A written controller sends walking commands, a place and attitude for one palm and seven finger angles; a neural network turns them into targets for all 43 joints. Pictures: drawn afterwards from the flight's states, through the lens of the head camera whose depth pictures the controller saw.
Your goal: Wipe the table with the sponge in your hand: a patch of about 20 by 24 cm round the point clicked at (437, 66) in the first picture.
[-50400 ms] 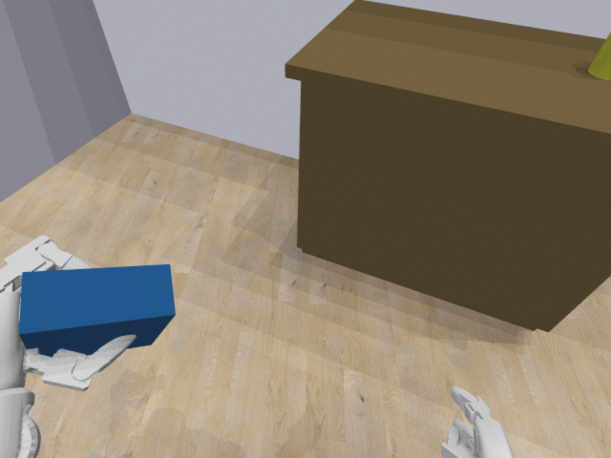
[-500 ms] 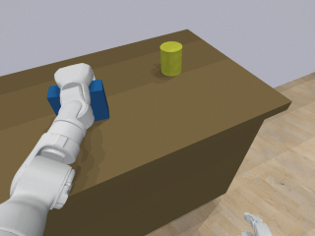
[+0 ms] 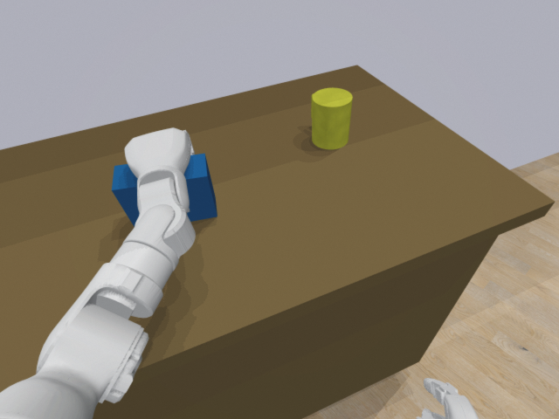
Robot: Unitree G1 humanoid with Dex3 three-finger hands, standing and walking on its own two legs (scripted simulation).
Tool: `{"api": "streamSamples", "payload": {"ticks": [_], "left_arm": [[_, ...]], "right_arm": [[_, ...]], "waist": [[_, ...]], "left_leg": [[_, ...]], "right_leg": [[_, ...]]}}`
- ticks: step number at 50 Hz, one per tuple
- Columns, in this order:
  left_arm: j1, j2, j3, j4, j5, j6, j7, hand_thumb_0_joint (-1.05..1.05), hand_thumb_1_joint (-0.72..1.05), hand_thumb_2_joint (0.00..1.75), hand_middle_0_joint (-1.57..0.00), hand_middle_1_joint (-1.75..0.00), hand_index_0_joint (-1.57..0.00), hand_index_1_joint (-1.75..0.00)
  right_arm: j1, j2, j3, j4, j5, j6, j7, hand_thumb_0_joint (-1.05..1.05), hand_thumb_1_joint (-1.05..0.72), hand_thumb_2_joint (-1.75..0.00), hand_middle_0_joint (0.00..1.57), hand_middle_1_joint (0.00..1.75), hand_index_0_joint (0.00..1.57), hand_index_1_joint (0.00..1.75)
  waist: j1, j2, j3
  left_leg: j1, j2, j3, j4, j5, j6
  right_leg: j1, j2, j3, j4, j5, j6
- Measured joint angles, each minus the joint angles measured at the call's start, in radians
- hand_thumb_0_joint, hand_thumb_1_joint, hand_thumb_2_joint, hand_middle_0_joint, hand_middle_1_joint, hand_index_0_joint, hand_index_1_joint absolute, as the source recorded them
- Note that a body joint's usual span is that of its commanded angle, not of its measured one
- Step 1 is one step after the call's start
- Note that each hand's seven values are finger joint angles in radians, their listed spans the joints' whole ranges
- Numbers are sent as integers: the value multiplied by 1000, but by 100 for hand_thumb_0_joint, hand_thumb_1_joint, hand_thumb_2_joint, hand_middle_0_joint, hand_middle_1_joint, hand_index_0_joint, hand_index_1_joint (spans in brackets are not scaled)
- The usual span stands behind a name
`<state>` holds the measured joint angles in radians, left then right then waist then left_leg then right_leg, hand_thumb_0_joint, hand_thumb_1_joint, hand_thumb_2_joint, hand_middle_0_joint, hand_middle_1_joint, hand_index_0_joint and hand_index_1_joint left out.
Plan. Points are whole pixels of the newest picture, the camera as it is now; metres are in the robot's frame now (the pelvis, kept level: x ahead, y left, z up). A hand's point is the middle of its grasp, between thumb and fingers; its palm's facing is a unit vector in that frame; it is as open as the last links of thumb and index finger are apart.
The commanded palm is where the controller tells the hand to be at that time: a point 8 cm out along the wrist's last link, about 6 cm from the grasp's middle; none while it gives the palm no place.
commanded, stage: wipe back along the third lane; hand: left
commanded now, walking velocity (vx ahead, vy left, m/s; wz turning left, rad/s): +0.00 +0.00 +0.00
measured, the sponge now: (172, 201) +0.42 +0.21 +0.10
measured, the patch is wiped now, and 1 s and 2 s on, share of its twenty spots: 1.00 1.00 1.00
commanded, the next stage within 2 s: slide back across to the middle lane in 1.32 s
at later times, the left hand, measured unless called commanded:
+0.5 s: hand (170, 197) +0.38 +0.19 +0.15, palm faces +0.18 -0.12 -0.98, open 9.1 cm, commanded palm +0.32 +0.17 +0.17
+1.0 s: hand (183, 220) +0.34 +0.15 +0.15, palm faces +0.23 -0.21 -0.95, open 9.0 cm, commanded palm +0.28 +0.14 +0.17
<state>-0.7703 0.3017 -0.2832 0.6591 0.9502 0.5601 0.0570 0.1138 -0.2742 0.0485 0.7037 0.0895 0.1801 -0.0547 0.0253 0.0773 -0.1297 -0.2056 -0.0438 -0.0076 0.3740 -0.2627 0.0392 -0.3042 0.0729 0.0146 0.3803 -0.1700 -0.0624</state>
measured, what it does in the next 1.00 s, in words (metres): stands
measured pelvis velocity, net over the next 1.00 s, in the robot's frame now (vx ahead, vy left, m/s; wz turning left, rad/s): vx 0.00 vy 0.01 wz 0.00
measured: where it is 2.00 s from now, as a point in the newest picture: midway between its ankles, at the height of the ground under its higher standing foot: outside the picture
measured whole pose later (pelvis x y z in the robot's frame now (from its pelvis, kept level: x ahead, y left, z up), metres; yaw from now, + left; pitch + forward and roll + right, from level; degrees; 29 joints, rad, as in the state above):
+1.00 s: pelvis +0.00 +0.01 -0.01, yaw +0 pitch +0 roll +0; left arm -0.38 0.25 -0.45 -0.04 0.94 0.76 0.04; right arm -0.01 -0.26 0.08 0.59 0.10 0.31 0.06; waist 0.09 0.08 -0.10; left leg -0.13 -0.06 0.00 0.47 -0.34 0.05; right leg -0.24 0.06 0.01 0.51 -0.26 -0.05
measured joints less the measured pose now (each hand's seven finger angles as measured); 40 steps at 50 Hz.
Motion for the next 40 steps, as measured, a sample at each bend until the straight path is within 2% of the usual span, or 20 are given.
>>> {"api": "streamSamples", "payload": {"ticks": [5, 11, 16, 20, 29, 40], "left_arm": [[42, -25, -43, -88, -3, 80, -10, -1, -44, 110, -76, -143, -79, -153], [100, -43, -84, -195, 3, 128, -37, 0, -43, 109, -75, -145, -78, -154], [157, -48, -109, -295, 15, 144, -48, 0, -42, 109, -74, -145, -78, -154], [194, -42, -125, -365, 22, 159, -49, 1, -41, 109, -74, -146, -78, -154], [286, -36, -136, -529, 9, 174, -44, 3, -40, 108, -71, -148, -78, -152], [344, -44, -153, -630, 0, 189, -30, 4, -40, 107, -69, -150, -80, -149]], "right_arm": [[-57, 2, 7, -21, 4, 15, 15, 1, -91, -90, 20, 29, 20, 30], [-111, 4, 18, -52, 6, 26, 34, 1, -91, -90, 20, 29, 20, 30], [-135, 10, 26, -74, 7, 36, 55, 1, -91, -90, 20, 29, 20, 30], [-124, 9, 24, -77, 6, 51, 65, 1, -91, -90, 20, 30, 20, 30], [-108, 8, 29, -81, 4, 82, 95, 1, -91, -90, 20, 29, 20, 30], [-114, 25, 39, -98, 6, 108, 112, 1, -91, -90, 20, 29, 20, 30]], "waist": [[13, 2, 2], [30, 4, 0], [43, 2, 1], [44, -5, 9], [51, 8, 20], [59, 8, 30]], "left_leg": [[28, -5, -5, -2, -8, 6], [57, -11, -10, 10, -28, 14], [74, -14, -12, 25, -46, 18], [83, -16, -11, 37, -57, 21], [84, -21, -1, 61, -68, 29], [78, -24, 5, 81, -70, 27]], "right_leg": [[28, -5, -3, 2, -13, 6], [56, -11, -8, 18, -38, 12], [73, -13, -10, 36, -58, 15], [81, -14, -9, 49, -68, 17], [80, -18, 0, 74, -78, 24], [68, -20, 3, 103, -83, 22]]}}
